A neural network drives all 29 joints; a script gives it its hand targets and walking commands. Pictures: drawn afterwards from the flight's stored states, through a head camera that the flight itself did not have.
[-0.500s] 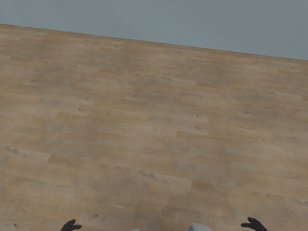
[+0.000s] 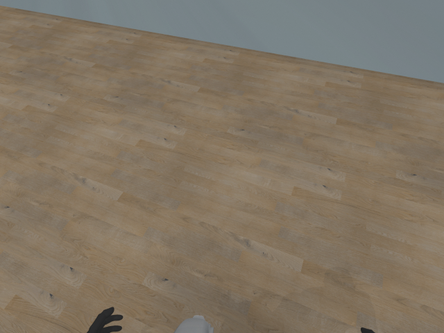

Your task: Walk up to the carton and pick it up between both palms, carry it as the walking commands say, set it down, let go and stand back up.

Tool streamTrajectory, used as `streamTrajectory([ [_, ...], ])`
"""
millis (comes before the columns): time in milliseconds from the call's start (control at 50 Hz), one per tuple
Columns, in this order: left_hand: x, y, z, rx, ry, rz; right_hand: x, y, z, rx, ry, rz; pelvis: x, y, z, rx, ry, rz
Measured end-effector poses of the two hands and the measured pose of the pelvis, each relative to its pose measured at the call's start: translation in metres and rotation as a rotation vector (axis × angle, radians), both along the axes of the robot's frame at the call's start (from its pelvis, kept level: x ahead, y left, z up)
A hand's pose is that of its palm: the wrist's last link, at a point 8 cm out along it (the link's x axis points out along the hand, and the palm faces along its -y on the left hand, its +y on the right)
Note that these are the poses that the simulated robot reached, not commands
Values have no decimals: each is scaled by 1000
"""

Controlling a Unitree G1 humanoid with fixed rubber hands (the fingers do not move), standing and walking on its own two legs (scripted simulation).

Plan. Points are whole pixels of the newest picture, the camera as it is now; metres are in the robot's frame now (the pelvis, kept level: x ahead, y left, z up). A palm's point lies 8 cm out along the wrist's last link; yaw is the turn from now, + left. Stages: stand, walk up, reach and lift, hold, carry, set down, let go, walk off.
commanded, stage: walk up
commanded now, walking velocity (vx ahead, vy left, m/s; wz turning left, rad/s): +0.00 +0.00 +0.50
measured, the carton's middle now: out of the picture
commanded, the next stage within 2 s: none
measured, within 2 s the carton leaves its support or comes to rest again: neither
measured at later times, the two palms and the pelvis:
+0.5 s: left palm out of the picture +0.06 +0.26 -0.11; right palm out of the picture +0.13 -0.26 -0.14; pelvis +0.00 -0.03 -0.01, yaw +12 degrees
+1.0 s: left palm out of the picture -0.01 +0.28 -0.13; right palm (359, 328) +0.15 -0.22 -0.12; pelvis +0.00 -0.01 +0.00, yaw +24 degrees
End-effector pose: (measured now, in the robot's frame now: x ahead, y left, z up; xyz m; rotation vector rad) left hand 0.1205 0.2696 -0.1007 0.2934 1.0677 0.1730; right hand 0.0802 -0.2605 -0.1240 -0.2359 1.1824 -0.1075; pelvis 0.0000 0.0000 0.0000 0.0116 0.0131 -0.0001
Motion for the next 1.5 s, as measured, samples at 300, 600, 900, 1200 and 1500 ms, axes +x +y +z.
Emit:
streamTrajectory([
  [300, -42, 20, -20, -31, 36, 133, 44, 24, -2, -24, -25, 124, -2, 10, -8, -24, 1, 117],
  [600, -89, -13, 2, 14, 26, 294, 75, 9, -14, 26, 7, 276, 2, -32, -2, 28, -16, 282],
  [900, -136, 8, -30, -92, 38, 434, 83, 47, 2, -53, 28, 395, -10, -3, -6, -52, -5, 405],
  [1200, -106, -15, -18, -40, 6, 479, 102, 16, -14, -42, 112, 437, 25, -35, -8, -11, 33, 464],
  [1500, -162, -43, -2, -1, -10, 709, 205, 91, -7, 47, -56, 712, 38, -47, -4, 11, -20, 697],
])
